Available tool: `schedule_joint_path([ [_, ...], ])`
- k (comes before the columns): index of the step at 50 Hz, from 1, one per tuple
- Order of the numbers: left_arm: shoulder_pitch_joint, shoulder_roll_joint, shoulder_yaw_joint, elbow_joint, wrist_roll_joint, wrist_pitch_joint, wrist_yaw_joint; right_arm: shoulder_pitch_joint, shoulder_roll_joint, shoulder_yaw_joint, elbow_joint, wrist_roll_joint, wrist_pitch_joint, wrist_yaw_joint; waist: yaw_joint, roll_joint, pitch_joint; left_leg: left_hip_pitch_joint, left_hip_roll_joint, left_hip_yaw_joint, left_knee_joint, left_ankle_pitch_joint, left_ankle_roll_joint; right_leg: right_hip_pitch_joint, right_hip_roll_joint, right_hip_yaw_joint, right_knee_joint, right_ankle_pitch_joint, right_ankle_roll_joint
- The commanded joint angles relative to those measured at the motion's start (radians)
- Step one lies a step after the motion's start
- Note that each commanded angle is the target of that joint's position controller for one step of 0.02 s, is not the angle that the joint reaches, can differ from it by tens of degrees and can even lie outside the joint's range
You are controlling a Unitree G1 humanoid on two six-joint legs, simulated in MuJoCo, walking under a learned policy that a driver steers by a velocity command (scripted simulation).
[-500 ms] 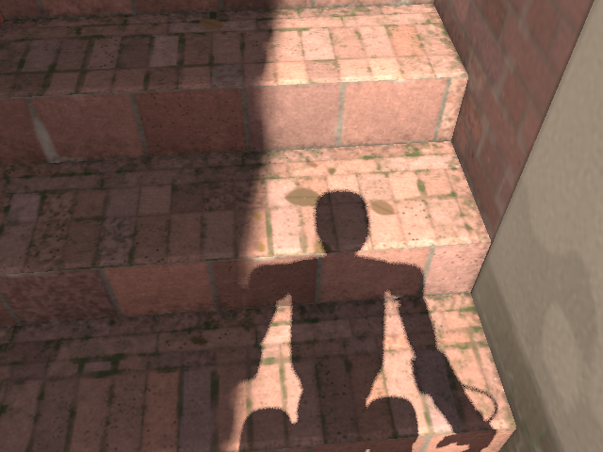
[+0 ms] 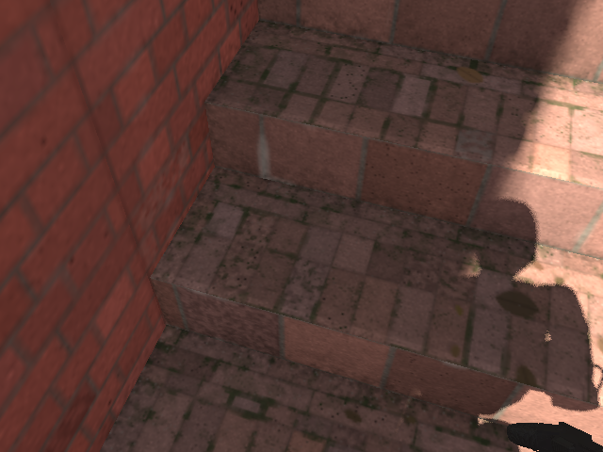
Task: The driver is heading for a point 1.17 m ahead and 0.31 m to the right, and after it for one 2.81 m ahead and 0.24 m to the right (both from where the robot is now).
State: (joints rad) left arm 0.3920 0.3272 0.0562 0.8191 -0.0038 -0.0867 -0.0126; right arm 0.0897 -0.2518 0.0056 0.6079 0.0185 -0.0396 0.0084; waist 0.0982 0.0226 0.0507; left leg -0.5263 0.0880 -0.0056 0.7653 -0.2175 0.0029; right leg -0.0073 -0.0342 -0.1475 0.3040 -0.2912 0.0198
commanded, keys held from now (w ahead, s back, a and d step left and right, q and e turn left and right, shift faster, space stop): w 0.04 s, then w+e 0.96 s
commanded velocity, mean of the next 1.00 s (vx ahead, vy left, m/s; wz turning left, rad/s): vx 0.50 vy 0.00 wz -0.37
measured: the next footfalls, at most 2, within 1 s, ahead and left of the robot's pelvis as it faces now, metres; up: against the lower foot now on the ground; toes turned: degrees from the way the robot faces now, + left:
left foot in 0.04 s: +0.14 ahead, +0.13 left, +0.00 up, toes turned +2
right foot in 0.50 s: +0.35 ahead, -0.03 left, +0.18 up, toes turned -11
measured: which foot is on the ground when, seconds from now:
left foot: up 0.00-0.02, down 0.04-0.50, up 0.52-0.94, down 0.96-1.00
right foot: down 0.00-0.04, up 0.06-0.48, down 0.50-0.96, up 0.98-1.00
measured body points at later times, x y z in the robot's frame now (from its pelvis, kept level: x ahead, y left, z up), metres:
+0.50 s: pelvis +0.23 +0.04 +0.04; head +0.27 +0.07 +0.49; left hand +0.50 +0.16 -0.03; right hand +0.11 -0.17 -0.09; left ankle +0.11 +0.13 -0.71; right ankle +0.31 -0.02 -0.57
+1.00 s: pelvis +0.53 +0.04 +0.21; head +0.57 +0.02 +0.65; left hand +0.59 +0.29 +0.07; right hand +0.67 -0.21 +0.14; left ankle +0.69 +0.11 -0.39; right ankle +0.33 -0.02 -0.50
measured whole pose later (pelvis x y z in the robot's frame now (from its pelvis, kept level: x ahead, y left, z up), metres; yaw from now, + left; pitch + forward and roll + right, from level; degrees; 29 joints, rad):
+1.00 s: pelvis +0.53 +0.04 +0.21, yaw -27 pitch +5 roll +3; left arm 0.47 0.20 0.06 0.93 -0.03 -0.03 0.00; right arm 0.03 -0.09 0.08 0.56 -0.03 -0.11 -0.03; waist 0.04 -0.05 0.02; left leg -0.96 0.09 0.12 1.34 -0.46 0.05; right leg -0.18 0.04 0.26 0.70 -0.20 -0.07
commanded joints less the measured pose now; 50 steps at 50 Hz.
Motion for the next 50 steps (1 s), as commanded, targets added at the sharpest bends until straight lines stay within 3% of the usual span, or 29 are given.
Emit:
schedule_joint_path([
  [1, -0.204, 0.164, 0.015, -0.107, -0.031, -0.018, -0.012, 0.258, -0.158, -0.065, 0.019, -0.042, 0.002, -0.007, -0.254, -0.119, -0.195, 0.451, -0.098, 0.099, -0.129, 0.145, 0.069, -0.149, -0.143, 0.055, 0.244, 0.813, -0.149],
  [2, -0.207, 0.118, -0.002, -0.115, -0.030, -0.025, -0.015, 0.397, -0.202, -0.086, 0.091, -0.056, 0.001, -0.010, -0.311, 0.007, -0.197, 0.570, -0.123, 0.113, -0.266, 0.231, 0.085, -0.244, -0.090, 0.029, 0.488, 0.671, -0.103],
  [3, -0.178, -0.004, -0.045, -0.135, 0.035, -0.035, -0.022, 0.484, -0.311, -0.098, 0.161, -0.069, 0.006, -0.029, -0.243, 0.335, -0.130, 0.699, 0.103, -0.221, -0.346, 0.562, 0.124, -0.557, 0.034, 0.057, 0.932, -0.185, -0.013],
  [4, 0.074, -0.062, -0.070, -0.075, 0.015, -0.040, -0.025, 0.478, -0.321, -0.086, 0.114, -0.090, 0.011, -0.026, -0.151, 0.315, -0.312, 0.782, 0.326, -0.560, -0.344, 0.678, 0.307, -0.722, 0.116, 0.300, 1.257, -0.337, 0.003],
  [5, 0.059, 0.030, -0.043, -0.056, -0.046, -0.043, -0.023, 0.533, -0.288, -0.099, 0.145, -0.080, 0.013, -0.006, -0.205, 0.143, -0.318, 0.786, 0.379, -0.665, -0.493, 0.195, 0.387, -0.875, 0.154, 0.375, 1.386, -0.284, 0.010],
  [6, -0.056, 0.037, -0.040, -0.090, -0.062, -0.041, -0.016, 0.496, -0.250, -0.089, 0.183, -0.044, 0.011, 0.004, -0.165, 0.060, -0.114, 0.715, 0.325, -0.563, -0.525, -0.094, 0.339, -1.045, 0.086, 0.299, 1.410, -0.223, -0.005],
  [11, -0.213, -0.182, -0.098, -0.176, -0.060, 0.012, -0.012, 0.429, -0.008, -0.007, 0.340, -0.066, -0.006, -0.013, -0.090, 0.083, 0.025, 0.483, 0.250, -0.250, -0.521, -0.064, 0.115, -1.410, 0.044, 0.311, 2.061, 0.021, -0.062],
  [15, -0.279, -0.203, -0.138, -0.278, -0.051, 0.036, -0.016, 0.319, -0.018, 0.021, 0.339, -0.062, 0.021, -0.019, 0.006, 0.054, 0.113, 0.066, 0.122, 0.041, -0.573, -0.023, 0.041, -1.374, 0.060, 0.211, 1.900, 0.111, -0.035],
  [18, -0.462, -0.191, -0.157, -0.346, -0.022, 0.057, -0.015, 0.409, -0.091, 0.017, 0.353, -0.046, 0.014, -0.075, -0.060, 0.101, 0.022, -0.007, 0.098, 0.103, -0.742, 0.140, 0.125, -1.112, 0.022, 0.008, 1.595, 0.167, 0.027],
  [20, -0.501, -0.189, -0.158, -0.336, -0.039, 0.060, -0.009, 0.478, -0.109, 0.017, 0.400, -0.012, -0.008, -0.088, -0.072, 0.091, -0.116, 0.163, 0.083, 0.197, -0.751, 0.672, 0.102, -0.813, 0.050, -0.112, 1.352, 0.155, -0.031],
  [21, -0.500, -0.177, -0.154, -0.354, -0.051, 0.056, -0.007, 0.497, -0.174, 0.008, 0.409, -0.009, -0.016, -0.092, -0.048, 0.159, -0.161, 0.267, 0.109, 0.222, -0.663, 1.270, 0.103, -0.695, 0.082, -0.142, 1.223, 0.034, -0.062],
  [22, -0.496, -0.156, -0.143, -0.368, -0.042, 0.062, -0.015, 0.533, -0.242, -0.013, 0.411, -0.015, -0.009, -0.103, -0.032, 0.206, -0.214, 0.437, 0.149, 0.218, -0.557, 1.794, 0.109, -0.656, 0.136, -0.170, 1.134, -0.166, -0.093],
  [24, -0.344, -0.084, -0.103, -0.330, -0.006, 0.078, -0.040, 0.462, -0.299, -0.040, 0.370, -0.032, 0.036, -0.118, 0.054, 0.277, -0.317, 0.772, 0.260, 0.156, -0.285, 2.092, 0.140, -0.669, 0.177, -0.106, 0.931, -0.388, -0.171],
  [25, -0.239, -0.022, -0.076, -0.300, 0.002, 0.080, -0.055, 0.402, -0.306, -0.051, 0.323, -0.033, 0.043, -0.117, 0.111, 0.233, -0.362, 0.772, 0.256, 0.157, -0.082, 2.035, 0.162, -0.529, 0.193, 0.004, 0.704, -0.347, -0.215],
  [26, -0.045, 0.071, -0.037, -0.235, 0.016, 0.086, -0.061, 0.305, -0.290, -0.054, 0.223, -0.057, 0.012, -0.103, 0.179, 0.053, -0.417, 0.398, 0.186, 0.070, 0.222, 1.524, 0.173, -0.164, 0.096, 0.377, 0.549, -0.236, -0.306],
  [27, 0.040, 0.201, 0.006, -0.171, 0.031, 0.115, -0.002, 0.199, -0.141, -0.028, 0.141, -0.078, -0.048, -0.038, 0.135, -0.393, -0.436, -0.188, -0.157, -0.031, 0.750, 0.072, 0.102, 0.081, -0.164, 1.180, 0.078, -0.439, -0.510],
  [28, 0.080, 0.136, -0.014, -0.147, 0.050, 0.082, 0.053, 0.141, -0.112, -0.046, 0.114, -0.069, -0.108, 0.029, 0.109, -0.275, -0.400, -0.412, -0.163, -0.287, 1.230, -0.018, 0.120, 0.070, -0.270, 1.451, -0.098, -0.493, -0.463],
  [30, 0.044, 0.000, -0.050, -0.021, 0.005, 0.042, 0.025, -0.011, 0.032, 0.006, 0.008, -0.067, -0.120, 0.053, -0.036, 0.035, 0.022, -0.669, -0.127, -0.181, 1.509, -0.018, 0.126, -0.225, -0.197, 1.050, -0.027, -0.252, -0.292],
  [31, -0.063, -0.132, -0.079, 0.005, 0.002, 0.038, -0.004, 0.089, 0.079, 0.028, 0.017, -0.049, -0.099, 0.044, -0.140, 0.070, 0.083, -0.680, -0.101, -0.147, 1.571, -0.030, 0.119, -0.354, -0.110, 0.780, 0.047, -0.164, -0.218],
  [33, -0.198, -0.206, -0.093, 0.001, -0.013, 0.056, -0.037, 0.231, 0.113, 0.049, 0.044, 0.003, -0.062, 0.023, -0.234, -0.016, 0.083, -0.635, -0.063, -0.097, 1.550, -0.048, 0.109, -0.517, -0.025, 0.438, 0.097, 0.011, -0.144],
  [37, -0.056, -0.063, -0.047, 0.002, 0.031, 0.016, -0.027, 0.062, 0.107, 0.059, -0.022, -0.051, -0.050, -0.034, -0.162, -0.066, 0.054, -0.592, -0.065, 0.077, 1.399, 0.135, 0.031, -0.612, 0.009, 0.389, 0.049, 0.111, -0.226],
  [40, 0.139, -0.027, -0.026, 0.083, 0.010, 0.036, -0.007, -0.094, 0.166, 0.086, -0.109, -0.032, -0.068, -0.033, -0.072, -0.179, 0.029, -0.977, -0.008, 0.065, 1.540, -0.089, 0.024, -0.203, -0.072, 0.522, 0.076, 0.220, -0.232],
  [41, 0.166, -0.035, -0.019, 0.090, -0.028, 0.050, 0.000, -0.170, 0.153, 0.088, -0.166, -0.044, -0.078, -0.031, -0.064, -0.174, 0.023, -0.949, 0.027, 0.060, 1.277, -0.096, 0.023, -0.199, -0.040, 0.513, 0.073, 0.177, -0.199],
  [43, 0.223, -0.027, -0.004, 0.084, -0.031, 0.062, 0.027, -0.326, 0.131, 0.083, -0.236, -0.064, -0.079, -0.032, 0.001, -0.165, -0.028, -0.793, 0.027, 0.139, 0.999, -0.016, 0.000, -0.230, -0.087, 0.570, -0.044, 0.234, -0.240],
  [44, 0.202, 0.010, 0.021, 0.063, -0.053, 0.077, 0.056, -0.379, 0.173, 0.102, -0.284, -0.075, -0.076, -0.037, -0.013, -0.227, -0.059, -0.598, 0.037, 0.140, 0.795, -0.167, 0.010, -0.286, -0.117, 0.569, -0.176, 0.330, -0.253],
  [46, 0.007, 0.110, 0.050, -0.003, -0.018, 0.069, 0.060, -0.065, 0.065, 0.020, -0.198, -0.043, -0.066, -0.058, -0.206, -0.370, -0.352, 0.036, -0.065, 0.161, 0.632, -0.287, 0.064, -0.293, -0.126, 0.430, -0.046, 1.215, -0.210],
  [48, -0.100, 0.147, 0.063, -0.022, -0.044, 0.022, 0.029, 0.246, -0.136, -0.066, -0.099, -0.019, -0.072, -0.051, -0.349, -0.296, -0.493, 0.314, -0.072, -0.015, 0.285, -0.329, 0.113, -0.149, -0.096, 0.414, 0.347, 1.620, -0.169],
  [49, -0.177, 0.013, 0.043, -0.075, -0.025, -0.003, 0.009, 0.419, -0.242, -0.100, -0.004, -0.041, -0.076, -0.048, -0.348, 0.117, -0.575, 0.611, 0.097, -0.440, 0.043, -0.298, 0.185, -0.420, 0.025, 0.388, 0.718, 1.092, -0.151],
  [50, -0.068, -0.111, 0.010, -0.083, -0.018, -0.016, -0.017, 0.399, -0.232, -0.090, 0.030, -0.065, -0.072, -0.057, -0.248, 0.485, -0.636, 0.712, 0.332, -0.998, -0.346, -0.168, 0.307, -0.665, 0.201, 0.491, 1.139, 0.157, -0.083],
])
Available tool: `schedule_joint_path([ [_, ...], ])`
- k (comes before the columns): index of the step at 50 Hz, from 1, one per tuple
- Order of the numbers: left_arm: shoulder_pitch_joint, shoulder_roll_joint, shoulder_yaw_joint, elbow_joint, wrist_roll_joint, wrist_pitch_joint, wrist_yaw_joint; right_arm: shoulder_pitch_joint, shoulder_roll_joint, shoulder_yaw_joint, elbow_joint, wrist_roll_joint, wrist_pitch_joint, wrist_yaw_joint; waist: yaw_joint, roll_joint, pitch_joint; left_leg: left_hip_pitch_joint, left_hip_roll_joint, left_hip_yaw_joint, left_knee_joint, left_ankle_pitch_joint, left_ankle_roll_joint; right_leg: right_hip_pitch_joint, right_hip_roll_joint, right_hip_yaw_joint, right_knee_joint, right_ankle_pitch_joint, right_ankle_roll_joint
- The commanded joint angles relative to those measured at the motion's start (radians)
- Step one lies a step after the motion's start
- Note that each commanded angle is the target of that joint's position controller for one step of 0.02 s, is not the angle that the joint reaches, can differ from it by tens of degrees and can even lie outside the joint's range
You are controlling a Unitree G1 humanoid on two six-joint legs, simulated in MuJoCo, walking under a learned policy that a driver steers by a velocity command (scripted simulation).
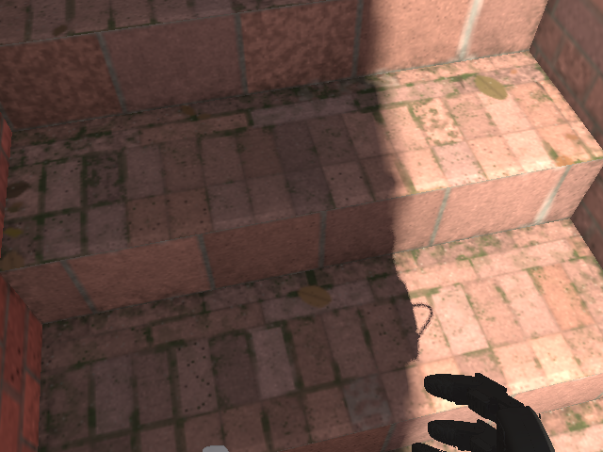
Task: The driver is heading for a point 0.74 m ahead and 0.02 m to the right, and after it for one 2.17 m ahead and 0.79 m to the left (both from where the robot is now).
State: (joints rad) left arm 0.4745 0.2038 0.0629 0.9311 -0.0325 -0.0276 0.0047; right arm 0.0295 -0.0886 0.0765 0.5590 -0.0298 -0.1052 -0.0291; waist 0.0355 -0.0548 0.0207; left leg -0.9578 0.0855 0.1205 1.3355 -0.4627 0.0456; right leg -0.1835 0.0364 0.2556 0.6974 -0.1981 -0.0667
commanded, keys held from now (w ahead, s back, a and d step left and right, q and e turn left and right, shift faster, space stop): w+e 0.24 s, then w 0.24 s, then w+q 0.52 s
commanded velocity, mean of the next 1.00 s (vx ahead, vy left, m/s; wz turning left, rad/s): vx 0.46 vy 0.08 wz -0.09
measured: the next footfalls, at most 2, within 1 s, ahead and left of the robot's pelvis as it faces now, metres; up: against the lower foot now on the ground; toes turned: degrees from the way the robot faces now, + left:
right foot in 0.38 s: +0.32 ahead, -0.19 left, +0.16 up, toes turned -17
right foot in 0.56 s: +0.32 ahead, -0.24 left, +0.00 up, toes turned -20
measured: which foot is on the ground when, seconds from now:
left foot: down 0.00-0.56, up 0.58-0.86, down 0.88-1.00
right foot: up 0.00-0.36, down 0.38-0.48, up 0.50-0.54, down 0.56-0.82, up 0.84-1.00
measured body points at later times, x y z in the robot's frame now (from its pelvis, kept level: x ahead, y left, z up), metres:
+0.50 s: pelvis +0.27 -0.05 +0.14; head +0.31 -0.07 +0.58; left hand +0.56 +0.02 +0.07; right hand +0.10 -0.23 +0.00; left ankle +0.12 +0.14 -0.59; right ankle +0.30 -0.19 -0.46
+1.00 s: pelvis +0.53 -0.16 +0.29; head +0.55 -0.17 +0.74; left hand +0.88 -0.03 +0.31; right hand +0.51 -0.43 +0.16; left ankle +0.56 -0.11 -0.41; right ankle +0.47 -0.30 -0.13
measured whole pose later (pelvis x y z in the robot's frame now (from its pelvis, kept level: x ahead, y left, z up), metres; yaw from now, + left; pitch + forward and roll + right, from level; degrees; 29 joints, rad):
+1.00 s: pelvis +0.53 -0.16 +0.29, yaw -3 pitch +2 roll -1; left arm -0.19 0.20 -0.02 0.56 0.07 -0.12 -0.01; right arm 0.44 -0.27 -0.02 0.75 0.00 -0.01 -0.01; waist -0.11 0.03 -0.01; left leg -0.47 -0.18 -0.09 0.81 -0.36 0.10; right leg -0.87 0.01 0.05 2.12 -0.35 -0.07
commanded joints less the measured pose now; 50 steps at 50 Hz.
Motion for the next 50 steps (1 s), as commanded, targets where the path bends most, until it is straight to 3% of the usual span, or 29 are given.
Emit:
schedule_joint_path([
  [1, -0.095, 0.036, 0.014, -0.168, 0.006, -0.060, -0.055, 0.388, -0.305, -0.147, 0.077, 0.004, 0.011, -0.029, -0.145, 0.410, -0.499, 1.014, 0.374, -1.159, -0.989, -0.117, 0.254, -0.571, 0.096, 0.101, 1.055, 0.057, 0.033],
  [3, -0.209, 0.044, 0.006, -0.233, 0.012, -0.002, -0.045, 0.287, -0.133, -0.116, 0.166, 0.048, 0.047, -0.042, -0.083, 0.161, -0.114, 0.660, 0.332, -0.719, -0.876, -0.226, 0.182, -0.693, -0.009, -0.113, 1.210, 0.102, 0.019],
  [6, -0.159, 0.002, -0.003, -0.231, -0.015, 0.055, -0.023, 0.289, -0.020, -0.081, 0.270, 0.037, 0.040, -0.041, -0.004, 0.164, 0.084, 0.500, 0.261, -0.347, -0.924, -0.068, 0.079, -0.711, -0.033, -0.141, 1.290, 0.039, -0.016],
  [9, -0.257, -0.049, -0.022, -0.300, -0.006, 0.065, -0.015, 0.345, -0.077, -0.103, 0.306, 0.045, 0.039, -0.027, -0.012, 0.108, 0.138, 0.562, 0.243, -0.135, -0.955, 0.085, 0.038, -0.819, -0.046, -0.134, 1.150, 0.076, -0.001],
  [13, -0.291, -0.006, -0.012, -0.352, -0.001, 0.072, -0.011, 0.309, -0.206, -0.127, 0.242, 0.006, 0.031, -0.026, -0.019, 0.138, 0.074, 0.667, 0.249, -0.051, -1.085, 0.146, 0.123, -0.788, -0.062, -0.196, 0.957, 0.120, 0.076],
  [15, -0.319, 0.000, -0.005, -0.363, -0.003, 0.074, -0.013, 0.340, -0.229, -0.132, 0.247, 0.015, 0.032, -0.024, -0.037, 0.138, 0.087, 0.782, 0.245, 0.001, -1.123, 0.250, 0.124, -0.804, -0.098, -0.196, 0.866, 0.125, 0.076],
  [17, -0.436, 0.013, -0.001, -0.398, -0.007, 0.072, -0.025, 0.413, -0.240, -0.138, 0.247, 0.019, 0.038, -0.031, -0.100, 0.115, 0.124, 0.944, 0.265, -0.001, -1.173, 0.269, 0.134, -0.892, -0.129, -0.221, 0.749, 0.108, 0.078],
  [22, -0.780, -0.088, -0.069, -0.508, -0.023, -0.014, -0.077, 0.774, -0.189, -0.138, 0.397, 0.004, 0.078, -0.055, -0.262, 0.132, 0.201, 1.551, 0.289, -0.026, -1.138, 0.653, 0.114, -1.374, -0.174, -0.291, 0.696, -0.217, 0.065],
  [24, -0.850, -0.133, -0.114, -0.600, -0.039, -0.034, -0.102, 0.711, -0.218, -0.132, 0.418, -0.021, 0.098, -0.050, -0.220, 0.191, 0.126, 1.580, 0.279, 0.025, -1.043, 1.280, 0.083, -1.241, -0.172, -0.362, 0.540, -0.372, 0.057],
  [26, -0.611, 0.022, -0.058, -0.571, -0.014, -0.051, -0.092, 0.611, -0.274, -0.119, 0.378, -0.009, 0.098, -0.033, -0.074, 0.148, -0.184, 1.237, 0.231, 0.004, -0.824, 1.768, 0.089, -0.313, -0.031, -0.443, 0.014, -0.144, 0.029],
  [27, -0.365, 0.067, -0.015, -0.491, 0.018, -0.032, -0.072, 0.530, -0.363, -0.139, 0.352, 0.029, 0.086, -0.034, 0.048, 0.160, -0.267, 1.114, 0.254, -0.050, -0.712, 1.694, 0.066, 0.063, -0.078, -0.301, -0.300, 0.243, -0.016],
  [28, -0.218, 0.137, 0.025, -0.400, 0.056, -0.014, -0.046, 0.361, -0.420, -0.163, 0.284, 0.062, 0.053, -0.028, 0.146, 0.196, -0.221, 0.948, 0.162, -0.057, -0.542, 1.458, 0.037, 0.273, -0.097, -0.276, -0.491, 0.458, -0.025],
  [29, -0.130, 0.198, 0.019, -0.309, 0.085, 0.003, -0.019, 0.270, -0.267, -0.136, 0.220, 0.020, 0.010, 0.004, 0.120, -0.106, -0.211, 0.361, -0.038, -0.040, 0.014, -0.003, -0.018, 0.708, -0.318, -0.094, -0.292, 1.297, -0.070],
  [30, -0.023, 0.298, 0.020, -0.315, 0.148, 0.018, 0.015, 0.475, -0.185, -0.117, 0.252, 0.033, -0.049, 0.044, 0.091, -0.211, -0.532, 0.002, -0.111, -0.320, 0.539, -0.259, -0.041, 1.005, -0.567, 0.048, 0.137, 2.337, -0.094],
  [31, 0.155, 0.314, 0.040, -0.227, 0.144, 0.031, 0.021, 0.344, -0.232, -0.136, 0.260, 0.077, -0.081, 0.066, 0.221, -0.085, -0.691, -0.141, -0.142, -0.402, 0.754, -0.218, -0.050, 1.010, -0.587, 0.070, 0.028, 2.122, -0.135],
  [32, 0.167, 0.302, 0.043, -0.149, 0.121, 0.034, 0.001, 0.174, -0.185, -0.134, 0.175, 0.117, -0.066, 0.063, 0.209, -0.100, -0.542, -0.316, -0.150, -0.301, 0.869, -0.161, -0.060, 0.943, -0.522, 0.028, -0.071, 1.661, -0.171],
  [33, 0.084, 0.185, 0.004, -0.105, 0.084, 0.031, 0.005, 0.031, -0.087, -0.093, 0.061, 0.117, -0.039, 0.059, 0.147, -0.171, -0.377, -0.550, -0.139, -0.234, 1.034, -0.157, -0.059, 0.901, -0.471, -0.045, -0.114, 1.302, -0.138],
  [34, -0.003, 0.064, -0.039, -0.093, 0.098, 0.027, 0.008, -0.047, -0.012, -0.053, -0.006, 0.113, 0.000, 0.066, 0.074, -0.213, -0.228, -0.670, -0.134, -0.196, 1.255, -0.185, -0.047, 0.742, -0.460, -0.146, -0.156, 1.224, -0.106],
  [35, -0.122, 0.028, -0.055, -0.086, 0.092, 0.016, 0.003, -0.046, 0.025, -0.015, -0.077, 0.095, 0.031, 0.074, -0.032, -0.120, -0.126, -0.593, -0.118, -0.163, 1.194, -0.164, -0.022, 0.468, -0.423, -0.275, -0.244, 1.035, -0.054],
  [37, -0.584, 0.097, -0.074, -0.162, 0.082, 0.001, 0.007, 0.107, -0.001, 0.014, -0.159, 0.040, 0.059, 0.075, -0.342, -0.116, 0.055, -0.125, -0.041, -0.126, 0.626, -0.143, -0.015, -0.192, -0.336, -0.589, -0.498, 1.002, 0.054],
  [39, -0.752, 0.268, -0.049, -0.209, 0.126, -0.035, 0.029, 0.429, -0.160, -0.031, -0.048, -0.008, 0.069, 0.031, -0.498, -0.140, -0.083, 0.541, -0.204, 0.037, 0.356, 0.044, -0.063, -0.485, -0.234, -0.716, -0.488, 1.636, 0.001],
  [41, -0.818, 0.397, 0.004, -0.265, 0.064, -0.048, 0.025, 0.776, -0.323, -0.121, 0.110, -0.029, 0.103, -0.027, -0.591, -0.134, -0.316, 0.767, -0.221, 0.050, 0.245, 0.020, -0.082, -0.137, -0.338, -0.567, -0.278, 2.186, -0.024],
  [43, -0.839, 0.293, -0.009, -0.311, -0.024, -0.029, 0.023, 0.759, -0.384, -0.165, 0.139, -0.012, 0.103, -0.027, -0.529, -0.091, -0.248, 0.785, -0.143, -0.136, -0.555, 0.226, 0.052, 0.022, -0.332, -0.427, 0.238, 1.682, -0.047],
  [44, -0.671, 0.154, -0.018, -0.343, -0.002, 0.002, 0.054, 0.529, -0.439, -0.177, 0.105, 0.002, 0.099, -0.044, -0.291, 0.441, -0.012, 0.776, -0.118, -0.511, -0.867, 0.413, 0.242, -0.409, 0.001, -0.387, 0.915, 0.063, 0.052],
  [45, -0.484, 0.109, -0.048, -0.347, 0.059, -0.033, 0.012, 0.347, -0.447, -0.158, 0.051, -0.024, 0.095, -0.037, -0.122, 0.590, -0.253, 0.951, 0.039, -0.886, -0.844, 0.530, 0.426, -0.718, 0.089, -0.152, 1.453, -0.156, 0.017],
  [46, -0.517, 0.057, -0.072, -0.364, 0.112, -0.067, -0.022, 0.434, -0.354, -0.131, 0.056, -0.014, 0.086, -0.014, -0.165, 0.331, -0.273, 0.898, -0.041, -0.704, -0.726, 0.883, 0.372, -0.727, 0.038, -0.153, 1.583, -0.192, -0.018],
  [47, -0.531, -0.010, -0.084, -0.393, 0.138, -0.088, -0.022, 0.546, -0.324, -0.133, 0.130, 0.042, 0.069, 0.018, -0.131, 0.154, -0.188, 0.870, -0.054, -0.577, -0.743, 0.978, 0.272, -0.850, 0.031, -0.207, 1.633, -0.287, -0.020],
  [48, -0.494, -0.090, -0.116, -0.401, 0.140, -0.116, -0.022, 0.546, -0.261, -0.123, 0.184, 0.062, 0.083, 0.031, -0.069, 0.008, -0.145, 0.866, -0.047, -0.541, -0.738, 0.843, 0.198, -0.987, 0.022, -0.225, 1.640, -0.279, -0.012],
  [50, -0.490, -0.069, -0.124, -0.431, 0.085, -0.108, -0.022, 0.330, -0.203, -0.109, 0.115, 0.045, 0.089, 0.025, 0.015, -0.005, -0.011, 0.575, -0.058, -0.575, -0.877, 0.544, 0.143, -0.945, -0.037, -0.201, 1.431, -0.278, -0.006],
])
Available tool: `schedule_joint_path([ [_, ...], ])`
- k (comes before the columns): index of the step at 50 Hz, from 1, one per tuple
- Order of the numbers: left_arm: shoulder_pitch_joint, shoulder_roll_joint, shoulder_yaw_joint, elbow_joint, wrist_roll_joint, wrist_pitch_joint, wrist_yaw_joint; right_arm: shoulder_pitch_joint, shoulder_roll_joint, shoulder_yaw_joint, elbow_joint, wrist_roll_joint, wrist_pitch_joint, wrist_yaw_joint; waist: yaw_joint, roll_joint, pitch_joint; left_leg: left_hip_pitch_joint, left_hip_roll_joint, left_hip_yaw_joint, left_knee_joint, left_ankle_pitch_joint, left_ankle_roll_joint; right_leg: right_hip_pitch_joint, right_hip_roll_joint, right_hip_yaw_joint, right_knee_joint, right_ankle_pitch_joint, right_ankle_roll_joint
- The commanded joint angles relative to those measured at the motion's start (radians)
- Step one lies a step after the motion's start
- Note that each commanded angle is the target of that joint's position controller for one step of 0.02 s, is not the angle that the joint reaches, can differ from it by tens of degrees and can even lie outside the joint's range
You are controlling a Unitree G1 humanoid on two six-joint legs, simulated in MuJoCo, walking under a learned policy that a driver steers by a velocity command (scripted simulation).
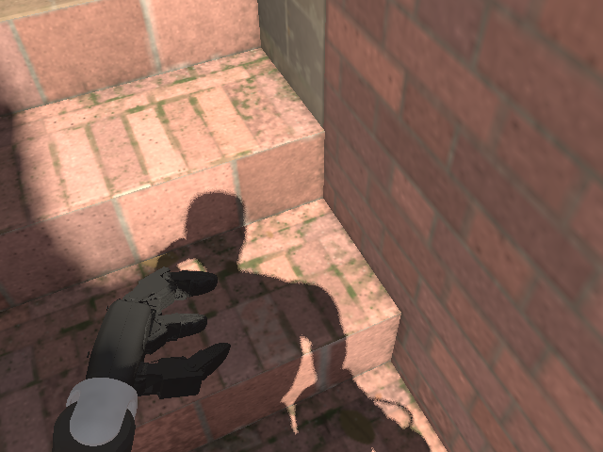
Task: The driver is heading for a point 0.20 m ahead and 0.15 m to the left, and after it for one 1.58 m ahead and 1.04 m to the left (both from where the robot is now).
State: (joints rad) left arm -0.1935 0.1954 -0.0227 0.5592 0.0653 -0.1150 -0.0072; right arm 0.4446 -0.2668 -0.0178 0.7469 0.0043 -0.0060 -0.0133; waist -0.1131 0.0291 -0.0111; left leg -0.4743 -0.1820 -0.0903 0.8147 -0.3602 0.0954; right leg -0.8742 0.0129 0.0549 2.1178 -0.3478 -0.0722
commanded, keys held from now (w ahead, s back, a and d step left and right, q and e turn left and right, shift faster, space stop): w+q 0.02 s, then q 0.98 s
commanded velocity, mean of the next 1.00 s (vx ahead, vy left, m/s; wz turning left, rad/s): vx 0.10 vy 0.04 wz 0.58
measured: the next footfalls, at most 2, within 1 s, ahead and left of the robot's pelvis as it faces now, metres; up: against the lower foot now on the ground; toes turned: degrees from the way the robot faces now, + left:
right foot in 0.28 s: +0.24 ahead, -0.19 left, +0.17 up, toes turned +9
left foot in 0.74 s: -0.01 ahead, +0.12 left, +0.00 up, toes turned +27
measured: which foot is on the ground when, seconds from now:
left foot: down 0.00-0.32, up 0.34-0.72, down 0.74-0.98, up 1.00-1.00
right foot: up 0.00-0.26, down 0.28-0.70, up 0.72-0.94, down 0.96-1.00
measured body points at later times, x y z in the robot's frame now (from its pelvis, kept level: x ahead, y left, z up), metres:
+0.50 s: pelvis +0.12 -0.04 +0.12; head +0.16 -0.04 +0.57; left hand +0.07 +0.28 +0.04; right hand +0.40 -0.22 +0.03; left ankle +0.02 +0.09 -0.32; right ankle +0.19 -0.20 -0.54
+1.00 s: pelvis +0.17 +0.09 +0.05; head +0.23 +0.10 +0.50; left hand +0.23 +0.35 -0.03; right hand +0.34 -0.13 -0.09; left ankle -0.04 +0.10 -0.66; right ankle +0.27 +0.02 -0.53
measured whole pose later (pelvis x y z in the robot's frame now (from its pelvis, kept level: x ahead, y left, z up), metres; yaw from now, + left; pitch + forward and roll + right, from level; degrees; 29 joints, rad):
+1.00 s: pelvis +0.17 +0.09 +0.05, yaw +36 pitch +5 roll +0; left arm 0.12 0.09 -0.06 0.54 0.06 -0.04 0.06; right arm 0.36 -0.25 -0.09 0.82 0.04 0.07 -0.03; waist -0.02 0.06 0.03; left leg -0.12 -0.04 -0.15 0.60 -0.31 0.01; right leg -0.89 -0.07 -0.08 1.50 -0.69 -0.02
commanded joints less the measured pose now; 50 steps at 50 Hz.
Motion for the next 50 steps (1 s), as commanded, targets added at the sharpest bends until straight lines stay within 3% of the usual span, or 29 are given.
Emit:
schedule_joint_path([
  [1, 0.174, -0.024, -0.023, -0.067, -0.023, 0.006, 0.010, -0.127, -0.030, -0.020, -0.091, 0.020, -0.017, 0.005, 0.163, -0.105, 0.024, -0.016, 0.181, -0.323, -0.387, 0.336, 0.090, -0.167, -0.045, -0.021, -0.088, -0.094, 0.023],
  [4, 0.118, -0.040, -0.022, -0.110, -0.019, 0.061, 0.035, -0.105, -0.070, -0.024, -0.086, 0.033, -0.027, -0.048, 0.150, -0.077, 0.029, -0.170, 0.196, -0.332, -0.414, 0.391, 0.142, -0.055, -0.036, -0.131, -0.167, 0.119, 0.105],
  [8, -0.091, -0.106, -0.046, -0.212, -0.016, 0.025, 0.053, 0.164, -0.116, -0.048, -0.057, -0.025, 0.056, -0.060, -0.007, 0.037, -0.029, 0.417, 0.291, -0.544, -0.348, 0.348, 0.193, -0.543, -0.047, -0.030, 0.001, -0.076, 0.139],
  [9, -0.078, -0.072, -0.031, -0.205, -0.045, 0.026, 0.063, 0.148, -0.093, -0.044, -0.081, -0.037, 0.074, -0.073, -0.001, 0.042, -0.019, 0.483, 0.281, -0.542, -0.343, 0.457, 0.183, -0.561, -0.028, -0.018, 0.020, -0.140, 0.174],
  [11, 0.007, -0.004, -0.008, -0.222, -0.031, 0.036, 0.052, 0.072, -0.118, -0.058, -0.109, 0.004, 0.116, -0.100, 0.056, 0.148, -0.064, 0.460, 0.230, -0.414, -0.291, 0.738, 0.152, -0.335, -0.047, -0.002, -0.321, -0.143, 0.178],
  [13, 0.084, -0.006, 0.026, -0.215, 0.003, 0.064, 0.048, -0.040, -0.062, -0.058, -0.130, -0.020, 0.142, -0.094, 0.152, 0.218, -0.169, 0.292, 0.168, -0.297, -0.327, 0.926, 0.089, 0.072, -0.027, -0.087, -0.661, -0.059, 0.141],
  [15, 0.290, 0.080, 0.090, -0.104, 0.014, 0.106, 0.070, -0.182, -0.200, -0.097, -0.150, 0.028, 0.123, -0.052, 0.250, 0.290, -0.203, 0.177, 0.139, -0.250, -0.259, 1.367, 0.036, 0.529, 0.038, -0.258, -1.098, -0.082, 0.138],
  [16, 0.595, 0.182, 0.130, -0.002, 0.037, 0.087, 0.070, -0.282, -0.187, -0.100, -0.229, 0.056, 0.083, -0.048, 0.371, 0.064, -0.339, -0.080, 0.026, -0.221, 0.090, 1.249, -0.132, 1.015, -0.139, -0.008, -1.300, 0.333, 0.046],
  [17, 0.568, 0.271, 0.146, 0.009, 0.042, 0.088, 0.087, -0.157, -0.081, -0.072, -0.184, 0.026, 0.058, -0.046, 0.289, -0.611, -0.578, -0.241, -0.120, -0.278, 0.781, -0.258, -0.258, 1.156, -0.576, 0.709, -1.417, 0.877, -0.255],
  [18, 0.556, 0.220, 0.126, -0.040, 0.018, 0.076, 0.116, -0.162, -0.130, -0.066, -0.161, -0.009, 0.031, -0.036, 0.292, -0.580, -0.585, -0.288, -0.060, -0.307, 1.110, -0.154, -0.287, 0.999, -0.552, 0.793, -1.445, 0.638, -0.223],
  [20, 0.500, 0.124, 0.100, -0.001, -0.074, 0.069, 0.155, -0.303, -0.103, -0.048, -0.246, -0.045, 0.079, -0.041, 0.202, -0.342, -0.161, -0.488, 0.005, -0.192, 1.372, -0.130, -0.299, 0.736, -0.484, 0.571, -1.496, 0.374, -0.123],
  [21, 0.466, 0.102, 0.095, 0.016, -0.085, 0.063, 0.172, -0.269, -0.107, -0.046, -0.247, -0.070, 0.108, -0.021, 0.140, -0.169, -0.061, -0.480, 0.079, -0.209, 1.362, 0.000, -0.252, 0.635, -0.486, 0.496, -1.475, 0.223, -0.081],
  [22, 0.448, 0.104, 0.095, 0.026, -0.082, 0.060, 0.173, -0.224, -0.119, -0.044, -0.236, -0.047, 0.125, 0.007, 0.088, -0.024, 0.011, -0.391, 0.103, -0.193, 1.343, 0.113, -0.229, 0.519, -0.455, 0.385, -1.450, 0.158, -0.059],
  [25, 0.401, 0.164, 0.104, -0.003, -0.066, 0.073, 0.159, -0.251, -0.088, -0.037, -0.278, 0.005, 0.131, 0.041, 0.016, -0.059, 0.026, -0.214, 0.149, -0.144, 1.173, 0.228, -0.210, 0.358, -0.399, 0.102, -1.450, 0.191, -0.003],
  [26, 0.314, 0.106, 0.084, 0.000, -0.072, 0.085, 0.117, -0.155, -0.054, -0.047, -0.271, 0.061, 0.102, 0.023, -0.059, -0.136, -0.021, -0.059, 0.146, 0.041, 0.907, 0.240, -0.178, 0.348, -0.248, -0.116, -1.431, 0.126, 0.033],
  [27, 0.296, 0.153, 0.093, 0.008, -0.054, 0.104, 0.107, -0.120, -0.037, -0.035, -0.251, 0.074, 0.089, 0.006, -0.086, -0.190, -0.016, 0.082, 0.160, 0.101, 0.643, 0.258, -0.162, 0.270, -0.194, -0.234, -1.446, 0.048, 0.071],
  [31, 0.448, 0.265, 0.140, 0.012, -0.071, 0.141, 0.121, -0.364, 0.011, -0.023, -0.317, 0.023, 0.089, 0.018, 0.082, -0.284, 0.050, 0.109, 0.254, 0.112, -0.106, 0.142, -0.108, 0.474, -0.336, -0.136, -1.410, 0.158, 0.019],
  [33, 0.425, 0.213, 0.133, -0.041, -0.074, 0.164, 0.118, -0.274, -0.054, -0.078, -0.183, 0.013, 0.059, 0.040, 0.094, -0.039, 0.024, 0.284, 0.191, 0.215, -0.415, 0.662, -0.085, 0.480, -0.272, -0.194, -1.065, 0.286, 0.033],
  [36, 0.482, 0.113, 0.107, 0.010, -0.154, 0.130, 0.095, -0.162, 0.039, -0.042, -0.054, -0.055, 0.065, 0.051, 0.133, 0.193, 0.191, 0.480, 0.281, 0.110, -0.983, 0.921, 0.021, 0.184, -0.104, -0.254, -0.491, -0.353, 0.052],
  [37, 0.516, 0.010, 0.082, 0.006, -0.109, 0.125, 0.083, -0.147, -0.050, -0.049, -0.039, -0.064, 0.060, 0.051, 0.186, 0.279, 0.151, 0.561, 0.331, 0.082, -0.738, 1.435, 0.019, -0.032, -0.045, -0.268, -0.103, -0.477, 0.060],
  [38, 0.473, -0.025, 0.064, 0.000, -0.066, 0.072, 0.051, -0.069, -0.237, -0.106, -0.008, -0.072, 0.039, 0.032, 0.135, 0.237, 0.013, 0.698, 0.421, -0.004, -0.268, 2.044, 0.040, -0.273, -0.010, -0.227, 0.158, -0.460, 0.096],
  [39, 0.456, 0.031, 0.059, -0.014, -0.066, 0.044, 0.029, -0.023, -0.304, -0.137, 0.022, -0.043, 0.038, 0.037, 0.095, 0.248, -0.096, 0.863, 0.472, -0.046, -0.202, 2.008, 0.100, -0.449, -0.038, -0.189, 0.207, -0.364, 0.136],
  [41, 0.310, 0.061, 0.035, -0.073, -0.060, 0.022, 0.024, -0.023, -0.278, -0.129, 0.013, 0.017, 0.074, 0.011, 0.012, 0.225, -0.199, 0.956, 0.485, -0.162, -0.219, 1.435, 0.155, -0.591, -0.121, -0.088, 0.147, -0.329, 0.163],
  [43, 0.221, 0.030, 0.003, -0.192, -0.091, 0.049, 0.037, -0.174, -0.299, -0.122, -0.053, 0.044, 0.069, -0.050, 0.107, 0.355, -0.143, 0.819, 0.693, -0.457, -0.342, 0.966, 0.196, -0.641, -0.222, 0.132, -0.118, -0.377, 0.177],
  [44, 0.162, 0.076, 0.015, -0.194, -0.064, 0.053, 0.050, -0.230, -0.239, -0.106, -0.075, 0.009, 0.070, -0.067, 0.107, 0.182, -0.132, 0.760, 0.670, -0.442, -0.402, 0.903, 0.194, -0.589, -0.201, 0.110, -0.182, -0.309, 0.180],
  [46, 0.102, 0.067, 0.009, -0.197, -0.006, 0.068, 0.071, -0.371, -0.240, -0.113, -0.148, 0.051, 0.088, -0.062, 0.161, 0.072, -0.057, 0.323, 0.467, -0.203, -0.626, 1.181, 0.111, 0.057, -0.039, -0.202, -0.809, -0.450, 0.101],
  [48, 0.461, 0.141, 0.067, -0.092, -0.020, 0.064, 0.080, -0.317, -0.247, -0.122, -0.116, 0.066, 0.051, -0.030, 0.290, 0.230, -0.234, 0.320, 0.348, -0.055, -0.325, 2.033, 0.040, 0.478, 0.030, -0.156, -0.818, 0.039, 0.006],
  [49, 0.538, 0.269, 0.116, -0.086, 0.005, 0.055, 0.084, -0.306, -0.189, -0.117, -0.148, 0.046, 0.016, -0.022, 0.300, -0.134, -0.363, 0.122, 0.217, -0.030, 0.006, 1.622, -0.061, 0.696, -0.195, 0.248, -1.012, 0.618, -0.133],
  [50, 0.611, 0.324, 0.120, -0.071, 0.041, 0.057, 0.086, -0.255, -0.119, -0.098, -0.122, 0.017, -0.020, 0.010, 0.298, -0.528, -0.511, 0.020, -0.006, -0.128, 0.519, 0.012, -0.143, 0.878, -0.425, 0.694, -1.434, 1.056, -0.342],
])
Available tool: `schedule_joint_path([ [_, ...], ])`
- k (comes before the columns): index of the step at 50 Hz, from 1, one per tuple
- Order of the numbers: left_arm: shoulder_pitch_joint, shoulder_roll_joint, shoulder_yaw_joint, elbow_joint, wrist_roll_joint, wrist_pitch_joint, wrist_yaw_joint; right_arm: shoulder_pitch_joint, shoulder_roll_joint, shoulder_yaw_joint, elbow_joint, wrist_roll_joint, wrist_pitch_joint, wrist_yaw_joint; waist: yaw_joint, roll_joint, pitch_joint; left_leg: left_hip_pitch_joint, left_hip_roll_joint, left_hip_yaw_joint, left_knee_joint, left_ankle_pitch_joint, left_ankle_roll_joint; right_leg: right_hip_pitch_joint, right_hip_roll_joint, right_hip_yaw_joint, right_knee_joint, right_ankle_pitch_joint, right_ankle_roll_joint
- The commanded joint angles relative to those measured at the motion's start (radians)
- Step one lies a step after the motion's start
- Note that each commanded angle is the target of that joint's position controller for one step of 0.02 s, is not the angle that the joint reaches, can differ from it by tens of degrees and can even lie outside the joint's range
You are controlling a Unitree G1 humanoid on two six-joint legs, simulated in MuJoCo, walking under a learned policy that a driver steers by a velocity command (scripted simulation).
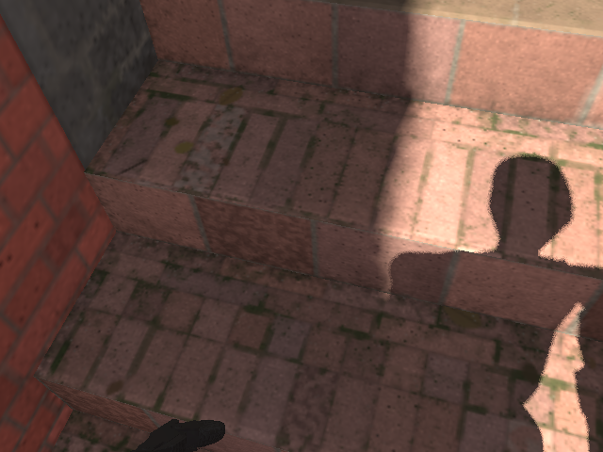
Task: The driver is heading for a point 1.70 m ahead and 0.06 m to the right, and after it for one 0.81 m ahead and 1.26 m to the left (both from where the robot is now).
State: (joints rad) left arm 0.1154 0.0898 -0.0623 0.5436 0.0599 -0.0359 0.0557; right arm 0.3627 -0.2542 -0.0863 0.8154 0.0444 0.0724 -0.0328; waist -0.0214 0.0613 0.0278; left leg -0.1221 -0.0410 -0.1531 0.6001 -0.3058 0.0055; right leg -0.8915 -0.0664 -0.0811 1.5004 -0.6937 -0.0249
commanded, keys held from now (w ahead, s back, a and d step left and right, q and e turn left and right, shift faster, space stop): q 0.14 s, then no key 0.86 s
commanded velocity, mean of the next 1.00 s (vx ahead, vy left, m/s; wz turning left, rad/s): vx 0.00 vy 0.00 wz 0.22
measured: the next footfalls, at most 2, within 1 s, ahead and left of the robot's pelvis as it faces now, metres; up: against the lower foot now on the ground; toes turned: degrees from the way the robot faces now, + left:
left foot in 0.40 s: +0.19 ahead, +0.20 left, +0.00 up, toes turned +11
right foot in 0.78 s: +0.14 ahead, -0.07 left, +0.00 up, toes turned +11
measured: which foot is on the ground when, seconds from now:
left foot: up 0.00-0.38, down 0.40-1.00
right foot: down 0.00-0.40, up 0.42-0.76, down 0.78-1.00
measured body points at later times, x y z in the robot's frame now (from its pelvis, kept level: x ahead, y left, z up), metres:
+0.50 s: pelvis +0.09 +0.09 +0.13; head +0.10 +0.12 +0.58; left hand +0.15 +0.38 +0.01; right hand +0.30 -0.10 +0.05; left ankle +0.15 +0.19 -0.58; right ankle +0.02 -0.10 -0.50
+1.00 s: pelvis +0.12 +0.08 +0.16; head +0.12 +0.08 +0.61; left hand +0.09 +0.30 +0.01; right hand +0.30 -0.09 +0.05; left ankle +0.15 +0.19 -0.58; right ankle +0.10 -0.07 -0.58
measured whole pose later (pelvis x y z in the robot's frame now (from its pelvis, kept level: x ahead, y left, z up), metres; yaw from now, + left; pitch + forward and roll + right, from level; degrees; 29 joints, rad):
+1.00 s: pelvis +0.12 +0.08 +0.16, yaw +9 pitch +0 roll -2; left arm 0.37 0.14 0.01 0.91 0.03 0.01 0.00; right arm 0.20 -0.15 0.01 0.71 -0.01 -0.02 0.02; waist 0.04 0.03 -0.01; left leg -0.33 0.02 0.02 0.54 -0.21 0.02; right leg -0.13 -0.01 0.03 0.45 -0.32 0.04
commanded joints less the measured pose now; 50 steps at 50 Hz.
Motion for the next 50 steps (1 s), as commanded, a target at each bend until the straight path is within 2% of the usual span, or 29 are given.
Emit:
schedule_joint_path([
  [1, 0.221, 0.342, 0.143, -0.072, 0.020, -0.030, 0.025, -0.138, -0.148, -0.036, -0.173, 0.012, -0.108, 0.054, 0.165, -0.421, -0.547, -0.396, -0.160, -0.147, 1.120, -0.188, -0.106, 0.799, -0.387, 0.889, -0.839, 1.253, -0.375],
  [2, 0.145, 0.262, 0.135, -0.039, -0.035, -0.015, 0.030, -0.197, -0.119, -0.024, -0.210, 0.027, -0.090, 0.055, 0.120, -0.317, -0.370, -0.499, -0.100, -0.060, 1.200, -0.173, -0.108, 0.681, -0.354, 0.700, -0.815, 1.021, -0.311],
  [3, 0.103, 0.179, 0.123, -0.003, -0.074, 0.002, 0.050, -0.180, -0.099, -0.009, -0.231, 0.011, -0.068, 0.039, 0.074, -0.255, -0.163, -0.593, -0.033, 0.002, 1.183, -0.127, -0.101, 0.582, -0.305, 0.516, -0.779, 0.853, -0.230],
  [4, 0.073, 0.131, 0.113, 0.011, -0.074, 0.009, 0.061, -0.170, -0.092, -0.001, -0.226, -0.009, -0.044, 0.025, 0.054, -0.193, -0.089, -0.614, -0.001, 0.038, 1.149, -0.075, -0.089, 0.529, -0.266, 0.389, -0.750, 0.723, -0.178],
  [5, 0.060, 0.129, 0.113, 0.024, -0.052, 0.012, 0.077, -0.137, -0.079, 0.005, -0.215, -0.013, -0.040, 0.028, 0.029, -0.207, -0.051, -0.598, 0.007, 0.048, 1.187, -0.037, -0.082, 0.484, -0.242, 0.302, -0.750, 0.624, -0.162],
  [8, 0.096, 0.148, 0.125, 0.042, -0.054, 0.007, 0.083, -0.214, -0.033, 0.022, -0.261, -0.001, -0.044, 0.034, 0.051, -0.157, 0.003, -0.646, -0.011, 0.059, 1.248, 0.006, -0.042, 0.459, -0.284, 0.220, -0.831, 0.614, -0.157],
  [10, 0.094, 0.186, 0.137, 0.038, -0.054, 0.016, 0.069, -0.242, -0.013, 0.038, -0.304, -0.010, -0.043, 0.033, 0.029, -0.176, 0.006, -0.675, 0.010, 0.066, 1.097, 0.044, -0.056, 0.494, -0.255, 0.131, -0.873, 0.643, -0.139],
  [12, 0.056, 0.217, 0.147, 0.000, -0.055, 0.024, 0.076, -0.273, -0.038, 0.038, -0.337, -0.023, -0.040, 0.039, 0.015, -0.197, -0.002, -0.676, 0.039, 0.051, 0.977, 0.058, -0.095, 0.522, -0.275, 0.110, -0.906, 0.727, -0.142],
  [13, 0.045, 0.254, 0.155, 0.013, -0.071, 0.042, 0.073, -0.255, -0.006, 0.066, -0.348, -0.027, -0.042, 0.051, -0.020, -0.202, -0.021, -0.615, 0.077, 0.147, 0.665, -0.018, -0.107, 0.551, -0.210, 0.009, -0.932, 0.737, -0.133],
  [14, 0.061, 0.320, 0.168, 0.008, -0.071, 0.055, 0.074, -0.313, 0.023, 0.094, -0.381, -0.023, -0.050, 0.069, 0.012, -0.227, -0.043, -0.503, 0.107, 0.177, 0.397, -0.157, -0.097, 0.546, -0.192, -0.004, -0.979, 0.629, -0.108],
  [15, 0.091, 0.342, 0.179, 0.008, -0.075, 0.057, 0.065, -0.350, 0.000, 0.086, -0.376, -0.005, -0.051, 0.074, 0.051, -0.183, -0.051, -0.449, 0.087, 0.249, 0.278, -0.130, -0.108, 0.582, -0.194, 0.014, -0.998, 0.535, -0.107],
  [16, 0.087, 0.382, 0.192, 0.025, -0.079, 0.031, 0.049, -0.322, -0.010, 0.072, -0.360, 0.013, -0.050, 0.084, 0.039, -0.206, -0.043, -0.307, 0.097, 0.284, 0.273, -0.160, -0.093, 0.525, -0.253, 0.032, -1.075, 0.494, -0.118],
  [18, 0.032, 0.334, 0.173, 0.040, -0.078, -0.006, 0.010, -0.141, -0.071, 0.037, -0.304, 0.025, -0.053, 0.079, -0.047, -0.209, -0.065, -0.107, 0.099, 0.221, 0.142, 0.055, -0.034, 0.465, -0.230, 0.014, -1.025, 0.418, -0.087],
  [19, 0.055, 0.260, 0.149, 0.068, -0.060, -0.004, -0.005, -0.054, -0.109, 0.010, -0.266, 0.014, -0.065, 0.076, -0.066, -0.103, -0.064, -0.052, 0.071, 0.173, 0.014, 0.070, 0.005, 0.490, -0.155, -0.026, -0.865, 0.394, -0.056],
  [20, 0.111, 0.202, 0.131, 0.080, -0.036, 0.004, -0.009, -0.075, -0.148, 0.002, -0.283, -0.008, -0.086, 0.077, -0.040, 0.072, -0.020, -0.059, 0.108, 0.064, -0.039, 0.388, 0.027, 0.441, -0.073, -0.048, -0.651, 0.213, -0.010],
  [21, 0.151, 0.164, 0.115, 0.021, -0.038, 0.034, -0.008, -0.149, -0.184, 0.026, -0.335, -0.078, -0.091, 0.062, 0.053, 0.293, -0.135, -0.069, 0.373, -0.426, -0.282, 0.277, 0.144, 0.341, 0.027, 0.023, -0.370, 0.072, 0.067],
  [22, 0.202, 0.229, 0.136, 0.060, -0.071, 0.055, -0.011, -0.187, -0.097, 0.051, -0.338, -0.081, -0.111, 0.069, 0.061, 0.213, -0.237, -0.125, 0.423, -0.511, -0.324, 0.190, 0.231, 0.432, 0.010, 0.189, -0.190, 0.077, 0.092],
  [23, 0.214, 0.220, 0.133, 0.065, -0.081, 0.067, -0.017, -0.254, -0.068, 0.067, -0.334, -0.073, -0.118, 0.073, 0.091, 0.209, -0.197, -0.162, 0.393, -0.419, -0.311, 0.036, 0.249, 0.369, 0.007, 0.199, -0.115, 0.124, 0.104],
  [25, 0.131, 0.175, 0.105, 0.044, -0.057, 0.069, -0.012, -0.281, -0.032, 0.079, -0.327, -0.057, -0.110, 0.056, 0.090, 0.128, -0.120, -0.177, 0.308, -0.290, -0.285, -0.076, 0.184, 0.290, -0.001, 0.220, -0.123, 0.231, 0.091],
  [27, 0.132, 0.185, 0.105, 0.071, -0.047, 0.067, -0.010, -0.243, -0.006, 0.093, -0.317, -0.075, -0.110, 0.035, 0.080, 0.049, -0.159, -0.132, 0.289, -0.213, -0.250, 0.053, 0.162, 0.317, 0.004, 0.216, -0.149, 0.315, 0.082],
  [31, 0.154, 0.142, 0.085, 0.098, -0.044, 0.068, -0.018, -0.208, 0.001, 0.097, -0.301, -0.079, -0.111, 0.014, 0.067, 0.031, -0.179, -0.114, 0.265, -0.119, -0.256, 0.157, 0.150, 0.421, 0.024, 0.167, -0.343, 0.348, 0.102],
  [33, 0.168, 0.128, 0.082, 0.130, -0.052, 0.079, -0.024, -0.226, 0.029, 0.100, -0.298, -0.085, -0.124, 0.021, 0.066, 0.041, -0.146, -0.143, 0.261, -0.096, -0.263, 0.178, 0.134, 0.483, 0.014, 0.161, -0.468, 0.336, 0.109],
  [36, 0.192, 0.111, 0.081, 0.166, -0.044, 0.087, -0.032, -0.195, 0.047, 0.096, -0.271, -0.067, -0.119, 0.037, 0.055, 0.114, -0.093, -0.168, 0.223, -0.050, -0.285, 0.032, 0.126, 0.598, 0.030, 0.109, -0.794, 0.283, 0.093],
  [39, 0.235, 0.108, 0.079, 0.239, -0.012, 0.082, -0.040, -0.167, 0.091, 0.104, -0.231, -0.058, -0.127, 0.061, 0.069, 0.046, -0.043, -0.247, 0.167, -0.022, -0.273, -0.133, 0.074, 0.756, 0.003, 0.141, -1.046, 0.560, 0.053],
  [41, 0.234, 0.168, 0.088, 0.239, -0.025, 0.072, -0.046, -0.150, 0.048, 0.089, -0.219, -0.052, -0.127, 0.079, 0.034, -0.031, -0.014, -0.230, 0.123, 0.011, -0.244, -0.123, 0.038, 0.699, -0.016, 0.150, -1.069, 0.527, 0.001],
  [42, 0.230, 0.162, 0.093, 0.265, -0.035, 0.063, -0.049, -0.173, 0.051, 0.090, -0.222, -0.057, -0.122, 0.075, 0.043, -0.098, -0.017, -0.167, 0.114, 0.036, -0.229, -0.062, 0.020, 0.634, -0.002, 0.155, -1.089, 0.419, -0.014],
  [43, 0.229, 0.121, 0.085, 0.277, -0.032, 0.053, -0.053, -0.212, 0.033, 0.084, -0.219, -0.057, -0.118, 0.066, 0.059, -0.100, -0.009, -0.136, 0.109, 0.064, -0.192, -0.026, 0.013, 0.592, 0.001, 0.162, -1.127, 0.404, -0.021],
  [46, 0.231, 0.097, 0.075, 0.309, -0.026, 0.036, -0.057, -0.203, 0.050, 0.087, -0.195, -0.058, -0.107, 0.052, 0.047, -0.108, -0.015, -0.110, 0.105, 0.099, -0.147, 0.059, 0.008, 0.613, 0.007, 0.168, -1.166, 0.470, -0.037],
  [50, 0.268, 0.113, 0.076, 0.342, -0.028, 0.037, -0.056, -0.194, 0.043, 0.082, -0.161, -0.050, -0.102, 0.056, 0.050, -0.079, -0.023, -0.114, 0.108, 0.108, -0.138, 0.123, 0.012, 0.658, 0.010, 0.162, -1.174, 0.530, -0.043],
])
Over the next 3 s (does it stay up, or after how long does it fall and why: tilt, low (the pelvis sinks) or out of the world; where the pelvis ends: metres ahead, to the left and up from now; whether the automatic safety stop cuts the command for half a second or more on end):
stays up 0.49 -0.03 0.33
